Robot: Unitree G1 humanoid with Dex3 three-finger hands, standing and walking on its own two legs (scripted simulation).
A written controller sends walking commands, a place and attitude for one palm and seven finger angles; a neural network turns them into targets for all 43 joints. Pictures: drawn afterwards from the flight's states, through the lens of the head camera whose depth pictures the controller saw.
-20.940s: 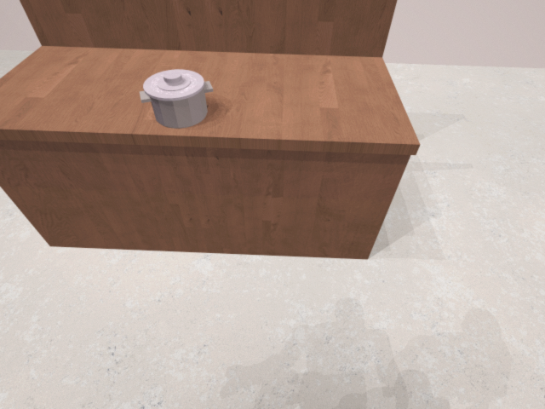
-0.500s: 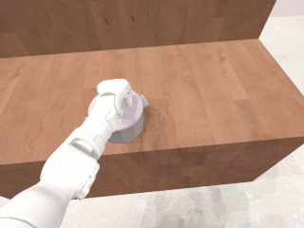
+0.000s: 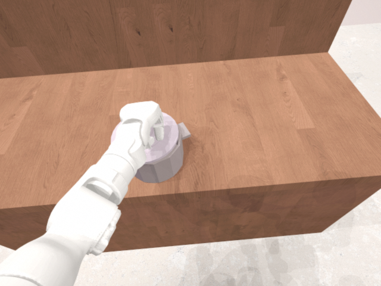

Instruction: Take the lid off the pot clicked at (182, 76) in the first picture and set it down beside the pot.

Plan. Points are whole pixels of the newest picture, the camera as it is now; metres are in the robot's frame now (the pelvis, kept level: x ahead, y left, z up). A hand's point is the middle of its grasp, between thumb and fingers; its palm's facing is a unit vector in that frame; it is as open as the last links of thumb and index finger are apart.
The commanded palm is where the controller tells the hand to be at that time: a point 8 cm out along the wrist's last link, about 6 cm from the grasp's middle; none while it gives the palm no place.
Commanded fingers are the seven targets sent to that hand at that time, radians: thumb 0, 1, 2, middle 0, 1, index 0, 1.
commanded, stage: lift the lid straight up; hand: left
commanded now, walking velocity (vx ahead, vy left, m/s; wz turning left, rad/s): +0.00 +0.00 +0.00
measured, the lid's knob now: (143, 129) +0.49 +0.10 +0.03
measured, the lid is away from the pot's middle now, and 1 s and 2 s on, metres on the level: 0.01 0.01 0.02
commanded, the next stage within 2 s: move the lid sideways beside the pot in 1.66 s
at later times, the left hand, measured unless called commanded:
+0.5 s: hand (143, 122) +0.46 +0.08 +0.09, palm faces -0.29 -0.05 -0.96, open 4.2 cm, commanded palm +0.45 +0.08 +0.16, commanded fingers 0.00 0.56 1.12 -0.68 -0.98 -1.16 -1.16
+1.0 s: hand (137, 110) +0.46 +0.09 +0.13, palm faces -0.26 -0.05 -0.96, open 4.2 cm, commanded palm +0.45 +0.08 +0.20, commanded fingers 0.00 0.56 1.12 -0.68 -0.98 -1.16 -1.16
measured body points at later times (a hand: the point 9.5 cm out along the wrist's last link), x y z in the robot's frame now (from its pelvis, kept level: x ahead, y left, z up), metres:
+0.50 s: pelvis +0.00 +0.00 +0.00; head +0.04 -0.03 +0.45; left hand +0.47 +0.08 +0.14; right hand +0.11 -0.24 -0.14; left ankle -0.02 +0.10 -0.74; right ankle -0.01 -0.12 -0.74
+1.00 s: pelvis -0.01 +0.00 +0.00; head +0.02 -0.03 +0.45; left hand +0.46 +0.09 +0.18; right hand +0.10 -0.25 -0.13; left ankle -0.02 +0.10 -0.74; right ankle -0.01 -0.12 -0.74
